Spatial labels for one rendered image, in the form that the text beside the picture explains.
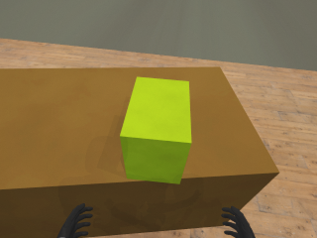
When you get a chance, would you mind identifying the carton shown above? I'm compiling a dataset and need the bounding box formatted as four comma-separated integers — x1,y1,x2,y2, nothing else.
120,76,192,184

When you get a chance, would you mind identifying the robot right hand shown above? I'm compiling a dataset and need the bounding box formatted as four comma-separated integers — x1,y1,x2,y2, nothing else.
221,206,256,238

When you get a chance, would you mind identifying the robot left hand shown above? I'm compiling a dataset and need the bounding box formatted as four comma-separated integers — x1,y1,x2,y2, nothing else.
56,203,93,238

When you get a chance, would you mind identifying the pedestal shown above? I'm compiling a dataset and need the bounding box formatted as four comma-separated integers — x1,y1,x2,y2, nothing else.
0,66,279,238

